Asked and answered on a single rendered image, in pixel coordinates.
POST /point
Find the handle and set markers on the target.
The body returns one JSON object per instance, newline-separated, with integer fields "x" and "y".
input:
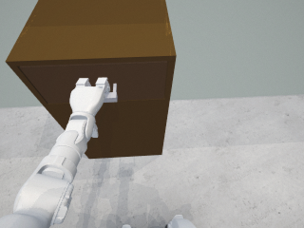
{"x": 111, "y": 97}

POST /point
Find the cabinet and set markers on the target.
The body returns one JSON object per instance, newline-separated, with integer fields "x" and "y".
{"x": 74, "y": 32}

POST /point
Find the robot right shin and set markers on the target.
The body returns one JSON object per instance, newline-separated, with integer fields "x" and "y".
{"x": 177, "y": 217}

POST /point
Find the robot left upper arm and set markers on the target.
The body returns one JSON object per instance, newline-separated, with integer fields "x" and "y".
{"x": 44, "y": 202}

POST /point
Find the robot left hand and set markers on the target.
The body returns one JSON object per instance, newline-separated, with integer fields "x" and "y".
{"x": 89, "y": 99}

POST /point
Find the left robot forearm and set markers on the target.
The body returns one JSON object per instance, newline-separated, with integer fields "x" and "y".
{"x": 63, "y": 158}

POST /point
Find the right robot thigh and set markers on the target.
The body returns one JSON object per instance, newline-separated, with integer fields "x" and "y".
{"x": 180, "y": 223}

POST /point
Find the drawer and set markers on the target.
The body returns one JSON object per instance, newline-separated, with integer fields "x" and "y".
{"x": 135, "y": 80}

